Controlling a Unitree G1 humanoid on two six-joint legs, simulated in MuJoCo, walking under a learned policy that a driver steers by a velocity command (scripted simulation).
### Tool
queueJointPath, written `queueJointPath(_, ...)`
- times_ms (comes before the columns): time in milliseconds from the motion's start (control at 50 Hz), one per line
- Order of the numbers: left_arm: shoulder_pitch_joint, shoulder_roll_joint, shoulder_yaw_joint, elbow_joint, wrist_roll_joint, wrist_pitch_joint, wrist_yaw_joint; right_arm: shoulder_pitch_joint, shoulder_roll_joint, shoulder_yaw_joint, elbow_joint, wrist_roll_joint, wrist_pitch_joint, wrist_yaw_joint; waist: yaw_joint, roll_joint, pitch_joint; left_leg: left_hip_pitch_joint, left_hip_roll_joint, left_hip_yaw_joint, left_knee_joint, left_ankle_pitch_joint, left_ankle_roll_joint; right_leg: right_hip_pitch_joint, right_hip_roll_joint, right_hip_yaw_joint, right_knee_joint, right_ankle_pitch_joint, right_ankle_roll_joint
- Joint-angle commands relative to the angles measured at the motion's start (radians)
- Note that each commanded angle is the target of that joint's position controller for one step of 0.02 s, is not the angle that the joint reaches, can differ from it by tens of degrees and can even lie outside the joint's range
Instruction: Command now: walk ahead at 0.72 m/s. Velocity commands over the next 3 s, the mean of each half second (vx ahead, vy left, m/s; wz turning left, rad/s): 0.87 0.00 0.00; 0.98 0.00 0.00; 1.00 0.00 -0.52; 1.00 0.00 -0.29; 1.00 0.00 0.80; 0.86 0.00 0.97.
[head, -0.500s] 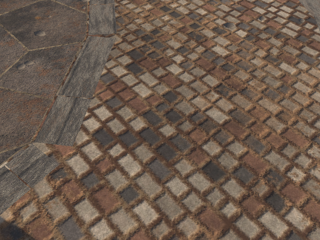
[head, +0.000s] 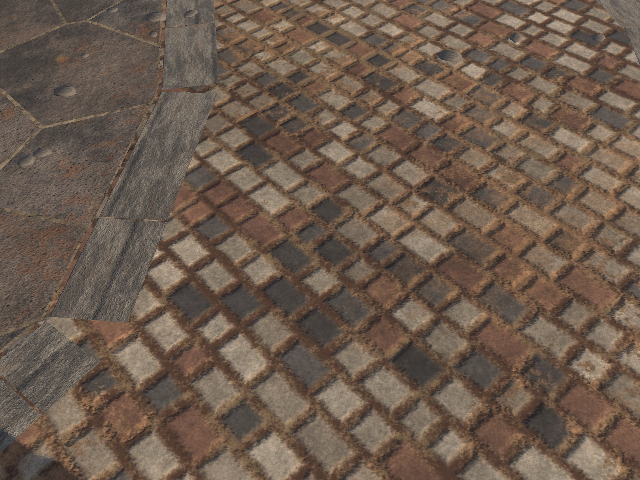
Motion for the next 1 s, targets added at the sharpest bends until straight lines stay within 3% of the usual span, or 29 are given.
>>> queueJointPath(20, 0.341, 0.169, 0.029, 0.07, 0.03, 0.021, 0.009, -0.245, 0.042, 0.022, -0.2, 0.0, -0.045, 0.017, 0.124, -0.277, 0.051, -0.809, -0.089, -0.094, 0.621, 0.021, 0.066, 0.435, -0.387, 0.904, -0.509, -0.765, -0.157)
queueJointPath(40, 0.197, 0.159, 0.03, 0.015, 0.014, 0.018, 0.008, -0.241, -0.013, 0.015, -0.197, 0.002, -0.043, 0.026, 0.054, -0.136, 0.118, -0.833, 0.011, -0.057, 0.64, 0.162, 0.058, 0.349, -0.404, 0.816, -0.482, -0.691, -0.166)
queueJointPath(60, 0.137, 0.13, 0.025, -0.004, 0.001, 0.007, 0.003, -0.208, -0.053, 0.008, -0.173, -0.014, -0.04, 0.038, 0.018, -0.057, 0.1, -0.745, 0.07, -0.016, 0.578, 0.243, 0.031, 0.286, -0.333, 0.649, -0.454, -0.537, -0.147)
queueJointPath(100, 0.136, 0.078, 0.007, 0.0, -0.002, -0.009, 0.005, -0.17, -0.059, 0.006, -0.143, -0.037, -0.019, 0.056, -0.003, -0.106, 0.072, -0.624, 0.097, 0.041, 0.527, 0.294, -0.02, 0.212, -0.222, 0.451, -0.494, -0.367, -0.122)
queueJointPath(140, 0.208, 0.055, 0.001, 0.038, -0.009, -0.022, 0.007, -0.225, -0.038, 0.015, -0.164, -0.024, 0.003, 0.066, 0.006, -0.127, 0.122, -0.663, 0.103, 0.077, 0.503, 0.358, -0.043, 0.207, -0.186, 0.363, -0.53, -0.255, -0.136)
queueJointPath(240, 0.312, 0.052, -0.003, 0.065, -0.019, -0.032, 0.01, -0.439, -0.023, 0.034, -0.234, -0.005, 0.011, 0.064, 0.05, -0.085, 0.173, -0.678, 0.075, 0.159, 0.218, 0.454, -0.063, 0.277, -0.149, 0.203, -0.589, 0.057, -0.153)
queueJointPath(340, 0.348, 0.065, -0.006, 0.095, -0.021, -0.036, 0.022, -0.551, -0.011, 0.05, -0.279, 0.0, 0.007, 0.062, 0.055, -0.102, 0.188, -0.541, 0.03, 0.229, -0.033, 0.464, 0.006, 0.42, -0.184, 0.095, -0.614, 0.48, -0.151)
queueJointPath(380, 0.343, 0.097, -0.003, 0.102, -0.014, -0.032, 0.027, -0.506, -0.026, 0.045, -0.27, -0.003, 0.004, 0.047, 0.016, -0.143, 0.121, -0.384, -0.046, 0.271, -0.069, 0.379, 0.046, 0.474, -0.197, 0.046, -0.469, 0.986, -0.134)
queueJointPath(420, 0.326, 0.156, 0.013, 0.108, 0.006, -0.012, 0.042, -0.246, -0.091, 0.018, -0.197, 0.0, -0.002, 0.025, -0.115, -0.203, -0.037, -0.105, -0.115, 0.259, -0.054, 0.25, 0.085, 0.484, -0.222, 0.028, -0.125, 1.32, -0.114)
queueJointPath(440, 0.281, 0.169, 0.019, 0.097, 0.006, 0.0, 0.046, -0.006, -0.127, -0.002, -0.118, 0.001, -0.006, 0.01, -0.227, -0.183, -0.143, 0.161, -0.099, 0.229, -0.11, 0.253, 0.106, 0.37, -0.195, 0.008, 0.153, 1.224, -0.101)
queueJointPath(460, 0.311, 0.08, 0.0, 0.064, -0.009, -0.001, 0.031, 0.137, -0.213, -0.03, -0.081, -0.028, -0.01, -0.007, -0.23, -0.053, -0.264, 0.475, 0.105, -0.021, -0.125, -0.086, 0.143, 0.061, -0.113, 0.004, 0.514, 0.816, -0.096)
queueJointPath(480, 0.346, -0.027, -0.02, 0.031, -0.042, -0.022, 0.009, 0.144, -0.255, -0.047, -0.07, -0.028, -0.011, 0.003, -0.139, 0.221, -0.38, 0.629, 0.347, -0.635, -0.336, -0.462, 0.217, -0.257, 0.085, 0.098, 0.848, -0.073, -0.07)
queueJointPath(500, 0.245, 0.066, 0.002, 0.004, -0.038, -0.032, 0.013, 0.056, -0.211, -0.042, -0.068, -0.015, -0.012, 0.016, -0.135, 0.111, -0.267, 0.556, 0.322, -0.704, -0.438, -0.419, 0.206, -0.399, 0.048, 0.201, 0.916, -0.052, -0.109)
queueJointPath(520, 0.139, 0.073, 0.003, -0.029, -0.039, -0.037, 0.015, -0.011, -0.151, -0.03, -0.06, -0.011, -0.021, 0.016, -0.113, 0.015, -0.108, 0.403, 0.302, -0.516, -0.43, -0.231, 0.196, -0.437, -0.01, 0.176, 0.897, 0.037, -0.113)
queueJointPath(540, 0.115, 0.052, -0.005, -0.037, -0.033, -0.038, 0.011, -0.037, -0.095, -0.018, -0.046, -0.013, -0.032, 0.017, -0.075, -0.062, -0.027, 0.246, 0.269, -0.395, -0.453, -0.085, 0.177, -0.396, -0.05, 0.17, 0.822, 0.069, -0.114)
queueJointPath(580, 0.139, 0.002, -0.017, -0.047, 0.002, -0.008, -0.007, -0.059, -0.03, 0.008, -0.012, -0.01, -0.047, 0.01, 0.016, -0.024, 0.028, 0.046, 0.195, -0.245, -0.494, -0.009, 0.134, -0.297, -0.089, 0.177, 0.732, 0.072, -0.092)
queueJointPath(640, 0.036, -0.017, -0.029, -0.094, 0.016, 0.025, -0.029, -0.011, -0.034, 0.013, 0.025, 0.016, -0.071, 0.008, 0.036, -0.007, 0.131, -0.043, 0.159, -0.141, -0.594, 0.041, 0.136, -0.394, -0.133, 0.134, 0.645, 0.1, -0.048)
queueJointPath(700, -0.164, 0.005, -0.041, -0.177, 0.013, 0.021, -0.035, 0.042, -0.045, 0.016, 0.034, 0.021, -0.084, 0.017, 0.001, -0.027, 0.206, -0.079, 0.092, -0.003, -0.659, 0.274, 0.13, -0.427, -0.133, 0.053, 0.384, 0.274, -0.025)
queueJointPath(720, -0.194, 0.002, -0.046, -0.182, 0.006, 0.019, -0.039, 0.052, -0.036, 0.02, 0.036, 0.028, -0.087, 0.02, -0.007, -0.049, 0.197, -0.082, 0.051, 0.057, -0.661, 0.371, 0.111, -0.367, -0.108, 0.016, 0.284, 0.354, -0.026)
queueJointPath(740, -0.234, -0.02, -0.059, -0.209, 0.001, 0.013, -0.046, 0.071, -0.064, 0.016, 0.038, 0.033, -0.095, 0.016, -0.013, -0.009, 0.203, -0.124, 0.082, 0.055, -0.693, 0.461, 0.11, -0.27, -0.107, 0.004, 0.17, 0.426, -0.034)
queueJointPath(820, -0.299, 0.022, -0.055, -0.229, -0.008, 0.009, -0.037, 0.139, -0.117, 0.016, 0.075, 0.035, -0.094, 0.003, -0.027, -0.016, 0.168, 0.177, 0.125, 0.124, -0.673, 0.981, 0.074, -0.195, -0.013, -0.06, -0.02, 0.493, -0.086)
queueJointPath(860, -0.217, 0.065, -0.038, -0.212, -0.002, 0.009, -0.018, 0.156, -0.165, 0.008, 0.084, 0.012, -0.074, -0.009, 0.02, 0.048, 0.052, 0.33, 0.153, 0.138, -0.461, 1.404, 0.052, -0.094, 0.075, -0.087, -0.014, 0.332, -0.107)
queueJointPath(880, -0.073, 0.102, -0.022, -0.176, -0.003, 0.009, -0.005, 0.143, -0.188, 0.002, 0.088, -0.005, -0.058, -0.02, 0.095, 0.078, -0.033, 0.339, 0.171, 0.139, -0.269, 1.486, 0.045, 0.048, 0.1, -0.063, -0.009, 0.249, -0.125)
queueJointPath(900, 0.141, 0.135, -0.001, -0.107, -0.004, 0.012, 0.011, 0.108, -0.202, -0.003, 0.084, -0.014, -0.041, -0.03, 0.196, 0.08, -0.132, 0.289, 0.167, 0.154, -0.003, 1.441, 0.04, 0.251, 0.102, -0.052, -0.04, 0.194, -0.142)
queueJointPath(920, 0.333, 0.196, 0.025, -0.06, 0.01, 0.018, 0.03, 0.091, -0.158, 0.004, 0.07, -0.021, -0.037, -0.029, 0.263, 0.064, -0.227, 0.09, 0.124, 0.153, 0.327, 1.174, 0.045, 0.501, -0.024, 0.074, 0.016, 0.013, -0.17)
queueJointPath(940, 0.331, 0.294, 0.054, -0.056, 0.045, 0.011, 0.031, 0.245, 0.056, 0.049, 0.027, 0.028, -0.048, 0.003, 0.101, -0.297, -0.361, -0.383, -0.066, 0.11, 0.804, 0.097, 0.002, 0.853, -0.373, 0.654, -0.061, -0.22, -0.332)
queueJointPath(960, 0.31, 0.22, 0.053, -0.052, 0.01, 0.018, 0.012, 0.15, -0.063, 0.028, 0.018, 0.042, -0.069, -0.003, 0.152, -0.178, -0.399, -0.51, -0.09, -0.015, 0.885, 0.03, 0.035, 0.826, -0.358, 0.929, -0.28, -0.33, -0.323)
queueJointPath(980, 0.193, 0.176, 0.044, -0.046, 0.009, 0.008, 0.01, -0.003, -0.084, 0.022, -0.033, 0.046, -0.073, -0.009, 0.107, -0.122, -0.157, -0.588, -0.011, -0.001, 0.839, 0.161, 0.044, 0.643, -0.31, 0.716, -0.309, -0.215, -0.278)
queueJointPath(1000, 0.151, 0.108, 0.031, -0.038, 0.009, -0.001, 0.004, -0.053, -0.075, 0.028, -0.045, 0.034, -0.075, -0.006, 0.08, -0.016, -0.076, -0.547, 0.023, 0.006, 0.77, 0.211, 0.048, 0.478, -0.279, 0.59, -0.327, -0.092, -0.255)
